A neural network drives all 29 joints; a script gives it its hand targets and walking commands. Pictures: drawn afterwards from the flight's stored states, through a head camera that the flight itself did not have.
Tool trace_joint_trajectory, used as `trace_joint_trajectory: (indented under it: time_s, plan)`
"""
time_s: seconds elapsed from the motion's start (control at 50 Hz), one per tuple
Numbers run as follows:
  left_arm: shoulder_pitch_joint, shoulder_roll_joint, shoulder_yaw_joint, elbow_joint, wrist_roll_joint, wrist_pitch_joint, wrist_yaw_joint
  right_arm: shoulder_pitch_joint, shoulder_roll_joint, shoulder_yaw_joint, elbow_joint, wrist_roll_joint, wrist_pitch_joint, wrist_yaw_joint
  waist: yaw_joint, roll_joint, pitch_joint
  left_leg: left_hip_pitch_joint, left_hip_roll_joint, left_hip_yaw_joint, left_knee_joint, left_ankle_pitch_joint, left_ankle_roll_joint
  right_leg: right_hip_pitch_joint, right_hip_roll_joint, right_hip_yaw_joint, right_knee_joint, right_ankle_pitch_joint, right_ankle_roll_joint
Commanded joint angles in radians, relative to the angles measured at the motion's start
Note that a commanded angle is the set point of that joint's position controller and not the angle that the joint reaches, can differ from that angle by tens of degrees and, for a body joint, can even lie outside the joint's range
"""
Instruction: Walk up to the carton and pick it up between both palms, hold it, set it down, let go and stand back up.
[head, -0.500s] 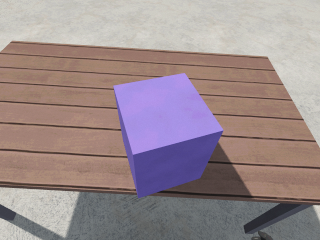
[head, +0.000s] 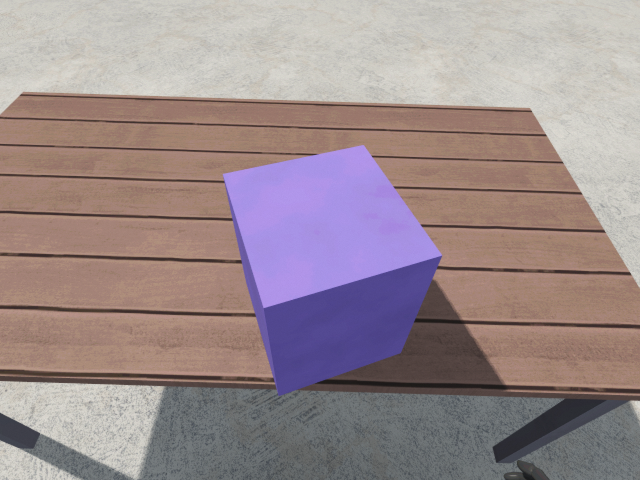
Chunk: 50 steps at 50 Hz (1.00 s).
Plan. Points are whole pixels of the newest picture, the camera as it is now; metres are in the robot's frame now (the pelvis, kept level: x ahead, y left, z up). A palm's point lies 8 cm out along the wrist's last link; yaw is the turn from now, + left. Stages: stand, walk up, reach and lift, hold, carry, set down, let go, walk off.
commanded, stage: walk up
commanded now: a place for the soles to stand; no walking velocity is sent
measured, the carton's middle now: (320, 272) +0.40 +0.00 +0.01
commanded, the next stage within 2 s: reach and lift in 0.60 s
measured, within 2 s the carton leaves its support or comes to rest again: neither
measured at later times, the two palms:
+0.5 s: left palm out of the picture +0.06 +0.32 -0.10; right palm out of the picture +0.10 -0.28 -0.11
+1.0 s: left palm (130, 460) +0.19 +0.24 -0.09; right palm out of the picture +0.15 -0.28 -0.09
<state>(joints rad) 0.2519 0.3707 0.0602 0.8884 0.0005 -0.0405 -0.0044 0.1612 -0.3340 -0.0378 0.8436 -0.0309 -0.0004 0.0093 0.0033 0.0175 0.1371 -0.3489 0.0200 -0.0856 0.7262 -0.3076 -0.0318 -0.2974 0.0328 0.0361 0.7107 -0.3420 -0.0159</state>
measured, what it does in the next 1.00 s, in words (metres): stands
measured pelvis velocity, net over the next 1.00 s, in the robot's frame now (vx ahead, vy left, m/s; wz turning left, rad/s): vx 0.02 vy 0.00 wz -0.01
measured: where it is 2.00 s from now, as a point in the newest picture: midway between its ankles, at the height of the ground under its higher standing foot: outside the picture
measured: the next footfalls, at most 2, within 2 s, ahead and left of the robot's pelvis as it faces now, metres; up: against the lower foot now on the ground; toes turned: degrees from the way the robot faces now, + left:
none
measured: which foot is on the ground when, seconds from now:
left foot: down 0.00-1.00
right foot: down 0.00-1.00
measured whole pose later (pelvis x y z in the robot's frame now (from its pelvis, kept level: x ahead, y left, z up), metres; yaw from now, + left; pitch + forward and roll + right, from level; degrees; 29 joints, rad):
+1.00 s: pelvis +0.02 +0.00 +0.00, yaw -1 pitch -3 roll -1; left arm 0.13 0.24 0.06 0.44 0.04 0.37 0.06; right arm 0.07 -0.28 -0.11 0.93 -0.05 -0.19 0.12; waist -0.02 -0.03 0.14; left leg -0.36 0.03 -0.08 0.76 -0.35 -0.05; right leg -0.31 0.04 0.04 0.74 -0.38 -0.01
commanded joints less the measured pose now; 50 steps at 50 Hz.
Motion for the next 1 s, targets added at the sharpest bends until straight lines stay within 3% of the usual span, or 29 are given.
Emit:
trace_joint_trajectory:
  time_s: [0.0,0.02,0.04,0.06,0.08,0.1,0.16,0.18,0.22,0.3,0.32,0.34,0.36,0.42,0.46,0.48,0.56,0.58,0.6,0.62,0.68,0.7,0.72,0.74,0.78,0.84,0.92,0.94,0.98]
  plan:
    - [-0.069,0.22,0.031,-0.024,0.014,-0.019,0.013,-0.057,-0.243,-0.058,-0.027,0.026,-0.03,-0.014,-0.001,0.006,-0.218,0.096,0.079,-0.056,-0.165,0.027,0.095,0.012,-0.119,0.161,-0.197,0.094,-0.043]
    - [-0.101,0.226,0.028,-0.029,0.013,-0.016,0.012,-0.066,-0.229,-0.049,-0.025,0.017,-0.031,-0.016,-0.01,-0.021,-0.177,0.072,0.06,-0.057,-0.173,0.026,0.095,-0.022,-0.125,0.171,-0.18,0.115,-0.046]
    - [-0.105,0.228,0.035,-0.043,0.013,-0.017,0.013,-0.041,-0.253,-0.063,-0.028,0.01,-0.031,-0.014,-0.013,0.039,-0.192,0.106,0.064,-0.063,-0.18,0.056,0.081,-0.031,-0.13,0.181,-0.165,0.108,-0.059]
    - [-0.085,0.215,0.034,-0.027,0.009,-0.016,0.015,-0.051,-0.267,-0.057,-0.013,0.021,-0.031,-0.012,-0.006,0.046,-0.236,0.102,0.095,-0.095,-0.228,-0.018,0.097,0.018,-0.117,0.15,-0.168,0.075,-0.049]
    - [-0.067,0.258,0.042,-0.024,-0.002,-0.028,0.023,-0.09,-0.265,-0.064,-0.029,0.005,-0.008,-0.003,0.007,0.1,-0.181,0.067,0.072,-0.072,-0.157,0.105,0.108,-0.014,-0.133,0.17,-0.158,0.112,-0.045]
    - [-0.056,0.261,0.044,-0.02,-0.003,-0.031,0.03,-0.089,-0.248,-0.065,-0.048,-0.001,0.002,-0.001,-0.006,0.101,-0.17,0.069,0.046,-0.043,-0.113,0.135,0.094,-0.031,-0.155,0.211,-0.165,0.132,-0.063]
    - [-0.067,0.289,0.056,-0.03,0.012,-0.03,0.036,-0.054,-0.261,-0.079,-0.041,0.007,0.012,0.002,-0.017,-0.012,-0.185,0.097,0.042,-0.043,-0.073,0.111,0.096,-0.056,-0.179,0.22,-0.178,0.103,-0.087]
    - [-0.067,0.294,0.053,-0.029,0.011,-0.027,0.039,-0.056,-0.248,-0.089,-0.043,0.001,0.015,0.003,-0.021,-0.006,-0.191,0.113,0.037,-0.017,-0.07,0.115,0.096,-0.064,-0.186,0.22,-0.173,0.098,-0.077]
    - [-0.086,0.264,0.042,-0.042,0.012,-0.022,0.037,-0.052,-0.256,-0.077,-0.046,0.0,0.012,0.005,-0.022,0.037,-0.12,0.104,0.055,-0.072,-0.146,0.029,0.106,-0.148,-0.162,0.192,-0.184,0.018,-0.062]
    - [-0.075,0.239,0.045,-0.048,0.008,-0.019,0.033,-0.055,-0.266,-0.082,-0.045,0.002,0.017,0.006,-0.018,0.058,-0.143,0.039,0.085,-0.12,-0.204,-0.048,0.144,-0.068,-0.09,0.128,-0.11,-0.068,-0.05]
    - [-0.057,0.243,0.044,-0.043,0.013,-0.02,0.029,-0.062,-0.25,-0.079,-0.046,0.003,0.017,0.008,-0.01,0.036,-0.174,0.045,0.077,-0.114,-0.205,-0.099,0.145,-0.064,-0.098,0.15,-0.127,-0.111,-0.05]
    - [-0.027,0.244,0.043,-0.042,0.014,-0.022,0.033,-0.084,-0.279,-0.085,-0.056,-0.008,0.018,0.009,0.001,0.064,-0.146,0.007,0.082,-0.109,-0.202,-0.116,0.152,-0.055,-0.088,0.148,-0.121,-0.087,-0.049]
    - [-0.035,0.25,0.047,-0.04,0.016,-0.023,0.033,-0.085,-0.261,-0.078,-0.052,-0.006,0.019,0.009,0.003,0.043,-0.109,-0.021,0.06,-0.107,-0.199,-0.146,0.139,-0.084,-0.105,0.163,-0.129,-0.098,-0.069]
    - [-0.036,0.273,0.053,-0.053,0.021,-0.023,0.033,-0.07,-0.275,-0.092,-0.051,-0.009,0.021,0.01,-0.008,0.082,-0.128,0.046,0.042,-0.085,-0.16,-0.127,0.118,-0.108,-0.125,0.195,-0.169,-0.094,-0.077]
    - [-0.063,0.274,0.051,-0.052,0.024,-0.027,0.036,-0.065,-0.23,-0.081,-0.047,-0.001,0.026,0.01,-0.019,0.006,-0.126,0.017,0.036,-0.078,-0.147,-0.14,0.109,-0.095,-0.17,0.238,-0.204,-0.1,-0.09]
    - [-0.049,0.27,0.053,-0.047,0.024,-0.027,0.034,-0.073,-0.252,-0.092,-0.06,-0.002,0.025,0.012,-0.006,0.001,-0.146,0.027,0.027,-0.056,-0.104,-0.122,0.096,-0.081,-0.181,0.258,-0.222,-0.104,-0.098]
    - [-0.065,0.274,0.055,-0.056,0.019,-0.029,0.038,-0.042,-0.251,-0.088,-0.046,0.0,0.023,0.011,-0.025,-0.031,-0.152,0.095,0.0,-0.015,-0.078,-0.072,0.088,-0.112,-0.215,0.279,-0.231,-0.02,-0.11]
    - [-0.085,0.269,0.047,-0.06,0.015,-0.029,0.038,-0.024,-0.241,-0.087,-0.047,-0.001,0.019,0.012,-0.038,-0.018,-0.141,0.113,0.028,-0.047,-0.126,-0.003,0.094,-0.115,-0.197,0.237,-0.212,0.047,-0.091]
    - [-0.436,0.15,0.055,-0.273,0.003,0.176,0.044,-0.358,-0.081,-0.152,0.038,-0.17,-0.201,0.015,-0.048,-0.112,-0.095,-0.078,-0.002,0.127,-0.087,-0.278,0.012,-0.201,-0.08,-0.087,-0.057,-0.253,-0.059]
    - [-0.436,0.1,0.024,-0.31,-0.001,0.255,0.064,-0.33,-0.133,-0.155,0.059,-0.168,-0.205,0.04,-0.053,-0.088,-0.094,-0.02,0.02,0.089,-0.056,-0.318,0.028,-0.266,-0.082,-0.075,-0.028,-0.264,-0.086]
    - [-0.368,0.098,0.044,-0.425,0.071,0.38,0.064,-0.194,-0.146,-0.169,0.067,-0.151,-0.189,0.061,-0.092,-0.057,-0.09,0.074,0.025,0.098,-0.004,-0.278,0.025,-0.323,-0.088,-0.088,-0.038,-0.255,-0.109]
    - [-0.367,0.092,0.063,-0.495,0.069,0.388,0.064,-0.202,-0.137,-0.162,0.031,-0.129,-0.199,0.064,-0.073,-0.043,-0.119,0.089,0.039,0.107,-0.032,-0.24,0.026,-0.281,-0.08,-0.098,-0.055,-0.212,-0.104]
    - [-0.351,0.094,0.045,-0.508,0.065,0.401,0.066,-0.187,-0.161,-0.179,0.046,-0.124,-0.193,0.068,-0.082,0.021,-0.137,0.068,0.053,0.093,-0.08,-0.213,0.015,-0.209,-0.064,-0.118,-0.039,-0.129,-0.089]
    - [-0.355,0.097,0.054,-0.551,0.053,0.405,0.072,-0.203,-0.176,-0.192,0.026,-0.105,-0.193,0.068,-0.057,0.016,-0.163,0.045,0.061,0.104,-0.102,-0.197,0.01,-0.168,-0.064,-0.123,-0.044,-0.083,-0.078]
    - [-0.255,0.066,0.057,-0.579,0.08,0.415,0.077,-0.154,-0.21,-0.177,-0.013,-0.072,-0.177,0.08,-0.049,0.048,-0.163,0.015,0.075,0.117,-0.167,-0.153,0.011,-0.046,-0.028,-0.126,-0.066,-0.006,-0.05]
    - [-0.146,0.045,0.079,-0.625,0.09,0.416,0.088,-0.106,-0.214,-0.141,-0.02,-0.009,-0.194,0.095,-0.015,0.06,-0.246,0.193,0.038,0.12,-0.158,0.134,-0.012,-0.008,-0.038,-0.109,-0.151,0.128,-0.05]
    - [-0.104,0.01,0.08,-0.649,0.082,0.378,0.103,-0.122,-0.239,-0.113,-0.111,0.053,-0.242,0.109,0.012,0.006,-0.329,0.259,0.006,0.108,-0.177,0.349,-0.021,0.072,0.001,-0.116,-0.185,0.307,-0.017]
    - [-0.106,0.006,0.081,-0.642,0.091,0.371,0.112,-0.129,-0.235,-0.086,-0.115,0.067,-0.241,0.114,0.03,0.024,-0.326,0.256,-0.004,0.122,-0.197,0.325,-0.018,0.092,-0.014,-0.097,-0.217,0.315,-0.011]
    - [-0.111,0.005,0.106,-0.629,0.094,0.341,0.115,-0.12,-0.227,-0.069,-0.122,0.073,-0.268,0.108,0.03,-0.037,-0.324,0.279,-0.024,0.122,-0.194,0.362,-0.005,0.076,-0.016,-0.092,-0.221,0.387,0.016]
